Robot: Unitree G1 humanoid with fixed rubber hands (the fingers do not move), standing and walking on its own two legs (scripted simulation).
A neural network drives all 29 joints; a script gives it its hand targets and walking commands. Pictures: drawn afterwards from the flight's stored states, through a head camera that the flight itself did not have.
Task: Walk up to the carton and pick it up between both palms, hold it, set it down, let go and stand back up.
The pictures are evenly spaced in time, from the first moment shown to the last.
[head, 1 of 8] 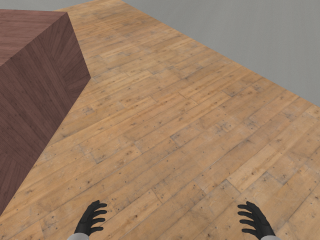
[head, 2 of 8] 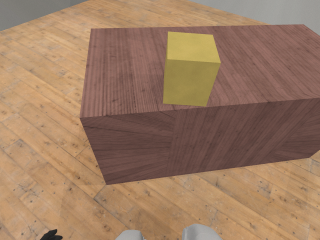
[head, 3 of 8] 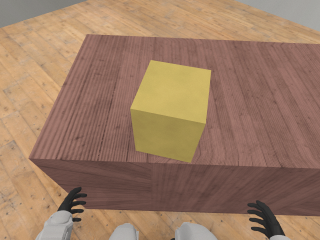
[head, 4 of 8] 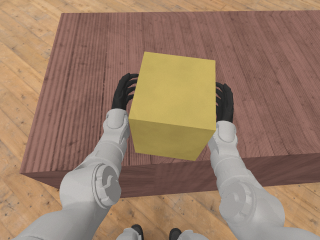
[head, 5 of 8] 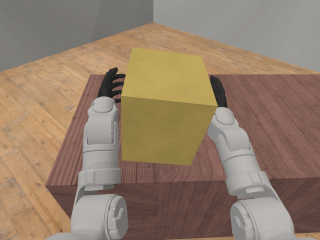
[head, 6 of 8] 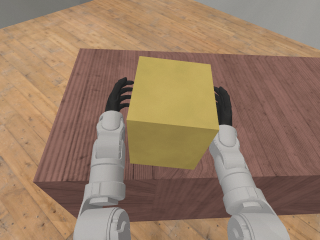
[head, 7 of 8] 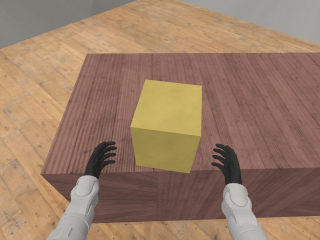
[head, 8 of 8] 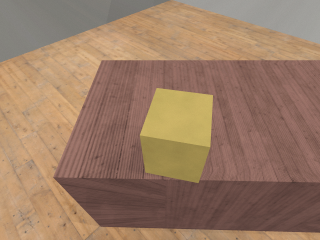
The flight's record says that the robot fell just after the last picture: no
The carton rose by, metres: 0.20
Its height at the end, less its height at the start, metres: +0.00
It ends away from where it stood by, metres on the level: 0.02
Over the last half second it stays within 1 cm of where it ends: yes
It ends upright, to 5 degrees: yes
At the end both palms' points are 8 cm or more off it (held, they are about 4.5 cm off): yes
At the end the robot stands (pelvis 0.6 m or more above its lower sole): yes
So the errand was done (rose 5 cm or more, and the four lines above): yes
